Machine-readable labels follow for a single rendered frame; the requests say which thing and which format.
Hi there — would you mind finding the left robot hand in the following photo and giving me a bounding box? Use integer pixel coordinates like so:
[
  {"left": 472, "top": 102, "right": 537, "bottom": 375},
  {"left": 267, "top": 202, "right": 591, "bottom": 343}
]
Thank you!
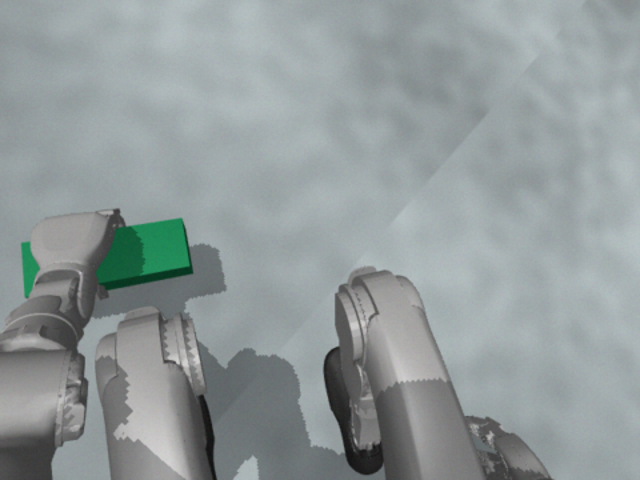
[{"left": 30, "top": 208, "right": 126, "bottom": 301}]

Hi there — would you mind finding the left robot arm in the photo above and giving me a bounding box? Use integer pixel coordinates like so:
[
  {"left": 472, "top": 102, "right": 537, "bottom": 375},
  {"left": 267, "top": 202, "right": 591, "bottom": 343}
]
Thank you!
[{"left": 0, "top": 263, "right": 97, "bottom": 480}]

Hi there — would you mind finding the right robot hand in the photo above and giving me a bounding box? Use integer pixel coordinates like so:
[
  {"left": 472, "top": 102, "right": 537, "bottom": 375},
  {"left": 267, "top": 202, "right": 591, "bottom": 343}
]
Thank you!
[{"left": 465, "top": 416, "right": 552, "bottom": 480}]

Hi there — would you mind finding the right robot foot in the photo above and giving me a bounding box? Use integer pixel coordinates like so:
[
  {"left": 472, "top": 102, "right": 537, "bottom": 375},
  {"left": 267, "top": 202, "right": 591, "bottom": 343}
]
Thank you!
[{"left": 324, "top": 347, "right": 384, "bottom": 475}]

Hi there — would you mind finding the left robot foot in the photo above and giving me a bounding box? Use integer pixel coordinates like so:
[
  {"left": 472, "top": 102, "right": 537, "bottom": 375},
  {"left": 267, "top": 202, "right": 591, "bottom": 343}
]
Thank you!
[{"left": 199, "top": 395, "right": 217, "bottom": 480}]

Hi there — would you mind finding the carton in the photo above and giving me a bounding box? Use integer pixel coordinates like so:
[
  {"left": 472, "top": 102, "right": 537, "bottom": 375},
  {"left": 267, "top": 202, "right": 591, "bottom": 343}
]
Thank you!
[{"left": 21, "top": 218, "right": 193, "bottom": 298}]

